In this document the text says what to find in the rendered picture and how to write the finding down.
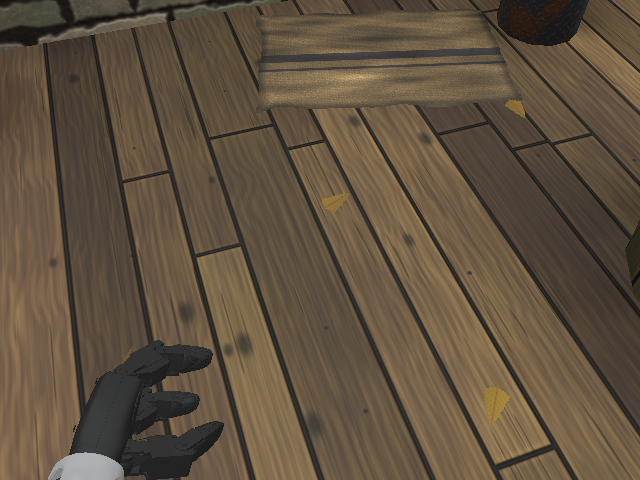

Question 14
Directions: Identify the robot left hand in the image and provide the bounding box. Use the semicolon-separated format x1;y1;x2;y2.
69;340;224;480

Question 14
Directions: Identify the left robot forearm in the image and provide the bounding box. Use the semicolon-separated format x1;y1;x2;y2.
48;452;124;480

